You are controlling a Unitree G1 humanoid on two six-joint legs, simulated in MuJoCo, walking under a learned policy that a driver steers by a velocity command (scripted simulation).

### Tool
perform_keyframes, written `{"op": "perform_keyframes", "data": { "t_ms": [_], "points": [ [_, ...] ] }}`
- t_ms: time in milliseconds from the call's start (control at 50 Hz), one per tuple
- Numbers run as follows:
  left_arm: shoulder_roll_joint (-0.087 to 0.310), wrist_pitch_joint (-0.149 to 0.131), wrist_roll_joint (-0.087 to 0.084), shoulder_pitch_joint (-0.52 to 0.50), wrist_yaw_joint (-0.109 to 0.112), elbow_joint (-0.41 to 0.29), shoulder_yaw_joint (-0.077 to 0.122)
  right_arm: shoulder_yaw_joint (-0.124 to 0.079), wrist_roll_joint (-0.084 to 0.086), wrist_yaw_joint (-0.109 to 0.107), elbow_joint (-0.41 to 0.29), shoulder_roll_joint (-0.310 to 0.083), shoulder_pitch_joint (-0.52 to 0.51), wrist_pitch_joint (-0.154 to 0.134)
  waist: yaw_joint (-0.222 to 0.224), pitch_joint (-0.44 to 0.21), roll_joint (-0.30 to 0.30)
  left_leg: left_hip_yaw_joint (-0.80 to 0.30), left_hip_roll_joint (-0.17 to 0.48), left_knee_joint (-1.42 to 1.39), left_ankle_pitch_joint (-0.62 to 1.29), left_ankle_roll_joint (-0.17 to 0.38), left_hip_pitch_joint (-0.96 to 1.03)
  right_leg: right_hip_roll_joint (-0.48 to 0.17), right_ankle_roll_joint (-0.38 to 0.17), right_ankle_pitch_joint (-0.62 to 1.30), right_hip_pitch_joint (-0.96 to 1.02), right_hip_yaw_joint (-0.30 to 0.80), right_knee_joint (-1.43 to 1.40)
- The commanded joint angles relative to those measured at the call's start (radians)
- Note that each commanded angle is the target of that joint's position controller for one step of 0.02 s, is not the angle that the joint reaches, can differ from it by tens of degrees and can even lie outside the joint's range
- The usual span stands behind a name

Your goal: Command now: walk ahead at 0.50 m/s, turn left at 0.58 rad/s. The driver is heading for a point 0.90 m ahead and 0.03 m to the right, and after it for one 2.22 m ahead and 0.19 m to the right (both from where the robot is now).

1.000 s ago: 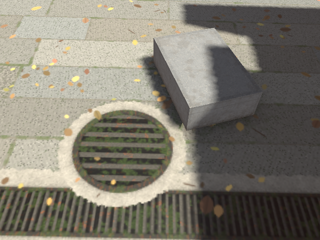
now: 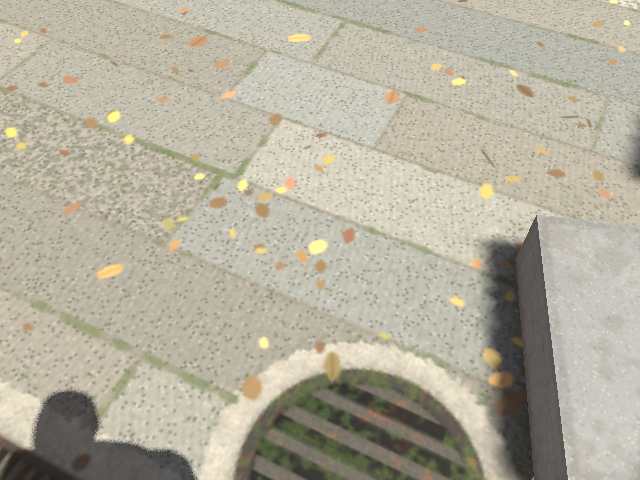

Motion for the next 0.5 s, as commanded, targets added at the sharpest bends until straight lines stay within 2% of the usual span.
{"op": "perform_keyframes", "data": {
  "t_ms": [20, 80, 140, 200, 240, 300, 320, 340, 360, 380, 400, 420, 440, 460, 480, 500],
  "points": [
    [0.111, 0.003, 0.016, 0.024, 0.003, -0.064, 0.033, -0.025, -0.004, -0.016, -0.088, -0.120, -0.019, -0.024, 0.035, -0.116, 0.043, -0.349, 0.262, -0.262, 0.234, 0.200, 0.176, -0.050, 0.015, 0.077, -0.151, 0.042, -0.099],
    [0.080, 0.016, 0.026, -0.070, 0.007, -0.100, 0.023, -0.035, 0.003, -0.036, -0.079, -0.159, 0.032, -0.025, 0.013, -0.076, 0.044, -0.284, 0.226, -0.278, 0.280, 0.184, 0.126, -0.020, 0.053, 0.227, -0.172, 0.023, -0.294],
    [0.054, 0.010, 0.019, -0.177, -0.006, -0.130, 0.009, -0.036, 0.009, -0.046, -0.071, -0.157, 0.074, -0.016, -0.033, -0.058, 0.079, -0.246, 0.179, -0.264, 0.185, 0.137, 0.108, 0.028, 0.055, 0.418, -0.122, 0.018, -0.526],
    [0.059, -0.001, 0.007, -0.236, -0.023, -0.149, 0.003, -0.031, 0.009, -0.046, -0.047, -0.146, 0.123, -0.016, -0.069, -0.047, 0.100, -0.261, 0.200, -0.251, 0.122, 0.118, 0.136, 0.045, 0.041, 0.515, -0.074, 0.012, -0.637],
    [0.075, -0.010, 0.006, -0.256, -0.034, -0.161, 0.004, -0.026, 0.009, -0.046, -0.029, -0.135, 0.155, -0.013, -0.079, -0.038, 0.102, -0.296, 0.232, -0.206, 0.128, 0.113, 0.213, 0.047, 0.019, 0.482, -0.090, 0.019, -0.679],
    [0.106, -0.021, 0.007, -0.226, -0.042, -0.163, 0.013, -0.029, 0.002, -0.051, -0.017, -0.144, 0.166, -0.002, -0.055, -0.037, 0.131, -0.344, 0.273, -0.132, 0.245, 0.097, 0.314, 0.059, -0.024, 0.345, -0.067, 0.003, -0.712],
    [0.120, -0.025, 0.009, -0.163, -0.040, -0.147, 0.021, -0.028, 0.003, -0.051, -0.021, -0.145, 0.149, 0.002, -0.017, -0.059, 0.142, -0.334, 0.258, -0.074, 0.372, 0.082, 0.323, 0.079, -0.048, 0.328, 0.016, -0.022, -0.743],
    [0.152, -0.029, 0.018, -0.049, -0.036, -0.116, 0.037, -0.019, 0.001, -0.049, -0.030, -0.125, 0.132, 0.003, 0.038, -0.137, 0.129, -0.295, 0.207, 0.057, 0.491, 0.057, 0.301, 0.071, -0.084, 0.363, 0.187, -0.018, -0.745],
    [0.205, -0.031, 0.037, 0.102, -0.032, -0.097, 0.049, -0.003, -0.013, -0.051, -0.056, -0.094, 0.117, 0.002, 0.104, -0.276, 0.056, -0.237, 0.139, 0.315, 0.372, 0.011, 0.175, -0.072, -0.149, 0.495, 0.444, 0.126, -0.698],
    [0.275, -0.018, 0.048, 0.210, -0.036, -0.056, 0.072, 0.015, 0.009, -0.051, -0.049, -0.028, 0.278, -0.010, 0.062, -0.414, -0.245, -0.151, -0.024, 0.696, -0.150, -0.083, -0.190, -0.288, -0.334, 0.484, 0.799, 0.536, -0.740],
    [0.186, -0.011, 0.010, 0.213, -0.044, -0.050, 0.049, 0.010, 0.010, -0.052, -0.031, -0.089, 0.283, -0.018, 0.074, -0.398, -0.232, -0.222, -0.022, 0.820, -0.440, -0.098, -0.311, -0.331, -0.349, 0.453, 0.805, 0.690, -0.827],
    [0.132, -0.005, 0.003, 0.139, -0.042, -0.068, 0.032, -0.006, 0.017, -0.052, -0.043, -0.141, 0.181, -0.016, 0.085, -0.258, -0.127, -0.229, 0.019, 0.870, -0.389, -0.107, -0.355, -0.299, -0.308, 0.519, 0.680, 0.534, -0.816],
    [0.104, 0.003, 0.016, 0.067, -0.040, -0.085, 0.019, -0.005, 0.007, -0.055, -0.058, -0.143, 0.108, -0.011, 0.065, -0.196, -0.042, -0.187, 0.060, 0.840, -0.335, -0.115, -0.325, -0.255, -0.277, 0.659, 0.551, 0.392, -0.812],
    [0.079, 0.007, 0.020, 0.022, -0.041, -0.082, 0.008, -0.009, -0.009, -0.056, -0.073, -0.136, 0.064, -0.006, 0.040, -0.138, -0.013, -0.155, 0.093, 0.768, -0.306, -0.122, -0.300, -0.220, -0.266, 0.796, 0.436, 0.300, -0.824],
    [0.062, 0.005, 0.025, 0.006, -0.040, -0.076, -0.002, -0.011, -0.015, -0.055, -0.078, -0.120, 0.065, 0.002, 0.011, -0.132, -0.033, -0.139, 0.130, 0.692, -0.282, -0.121, -0.239, -0.188, -0.248, 0.860, 0.369, 0.241, -0.840],
    [0.050, 0.005, 0.028, -0.007, -0.041, -0.064, -0.008, -0.005, -0.011, -0.055, -0.073, -0.088, 0.085, 0.011, -0.008, -0.132, -0.061, -0.126, 0.139, 0.616, -0.265, -0.127, -0.182, -0.159, -0.239, 0.900, 0.324, 0.196, -0.857]
  ]
}}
